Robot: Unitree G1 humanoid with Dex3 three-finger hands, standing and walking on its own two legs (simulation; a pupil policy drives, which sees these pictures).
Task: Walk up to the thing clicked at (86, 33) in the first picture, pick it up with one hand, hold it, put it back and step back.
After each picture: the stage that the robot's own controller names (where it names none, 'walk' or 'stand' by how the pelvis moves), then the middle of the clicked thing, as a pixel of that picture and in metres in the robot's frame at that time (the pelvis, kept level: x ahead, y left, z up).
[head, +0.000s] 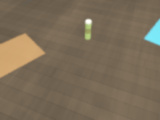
stand; (88, 29) +1.58 -0.07 -0.65
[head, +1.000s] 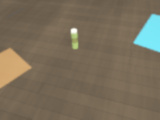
walk; (74, 39) +1.46 +0.19 -0.64
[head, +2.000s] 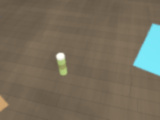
walk; (62, 64) +0.97 +0.25 -0.65
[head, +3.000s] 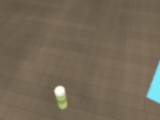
walk; (61, 98) +0.59 +0.19 -0.62
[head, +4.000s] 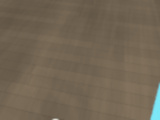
stand; out of the picture +0.39 +0.19 -0.64
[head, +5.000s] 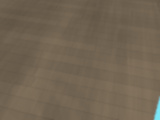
stand; out of the picture +0.37 +0.17 -0.66
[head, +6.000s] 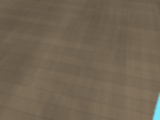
stand; out of the picture +0.38 +0.17 -0.66
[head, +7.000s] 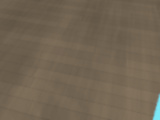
stand; out of the picture +0.38 +0.18 -0.66
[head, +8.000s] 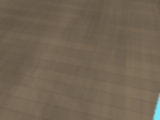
stand; out of the picture +0.37 +0.18 -0.66
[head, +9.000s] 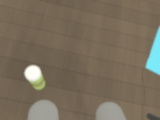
go down; (36, 79) +0.42 +0.21 -0.41
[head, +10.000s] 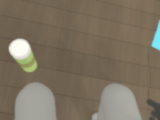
go down; (25, 58) +0.44 +0.24 -0.27
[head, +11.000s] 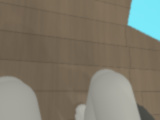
close in; out of the picture +0.42 +0.28 -0.17
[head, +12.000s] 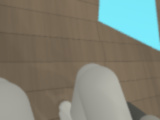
close; out of the picture +0.42 +0.30 -0.15
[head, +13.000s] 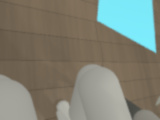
lift; out of the picture +0.40 +0.30 -0.16
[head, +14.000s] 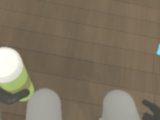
lift; (15, 80) +0.32 +0.22 -0.02
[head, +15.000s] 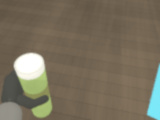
hold; (37, 90) +0.31 +0.16 +0.05
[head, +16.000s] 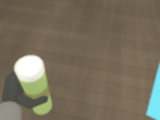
hold; (37, 89) +0.32 +0.16 +0.03
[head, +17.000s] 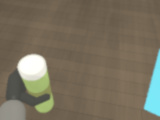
crouch; (39, 88) +0.33 +0.15 +0.01
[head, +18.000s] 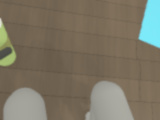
crouch; out of the picture +0.46 +0.23 -0.06
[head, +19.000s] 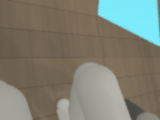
lower; out of the picture +0.42 +0.31 -0.15
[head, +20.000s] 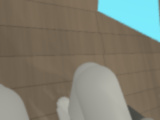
lower; out of the picture +0.43 +0.31 -0.16
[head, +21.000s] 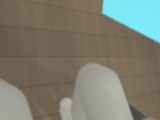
lower; out of the picture +0.41 +0.31 -0.16
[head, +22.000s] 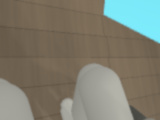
lower; out of the picture +0.40 +0.30 -0.16
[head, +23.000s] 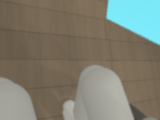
loosen; out of the picture +0.40 +0.27 -0.16
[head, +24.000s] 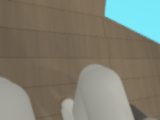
rise; out of the picture +0.39 +0.28 -0.16
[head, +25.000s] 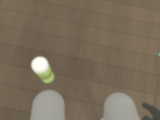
walk; (44, 71) +0.44 +0.21 -0.35
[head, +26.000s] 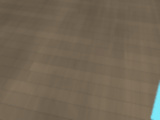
stand; out of the picture +0.37 +0.17 -0.59
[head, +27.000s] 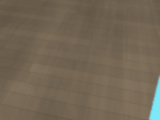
stand; out of the picture +0.38 +0.18 -0.60
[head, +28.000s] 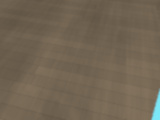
stand; out of the picture +0.39 +0.16 -0.64
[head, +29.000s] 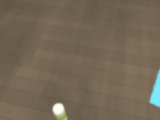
walk; (60, 114) +0.42 +0.17 -0.63
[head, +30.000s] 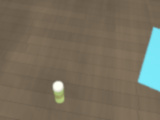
walk; (59, 93) +0.56 +0.15 -0.63
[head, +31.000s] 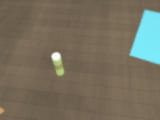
walk; (58, 64) +0.86 +0.28 -0.63
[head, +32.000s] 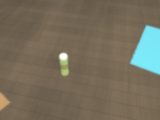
stand; (64, 64) +1.00 +0.18 -0.65
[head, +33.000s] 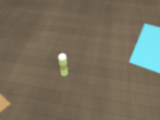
stand; (63, 65) +1.00 +0.19 -0.66
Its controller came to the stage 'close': yes
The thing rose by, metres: 0.68
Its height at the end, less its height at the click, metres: +0.00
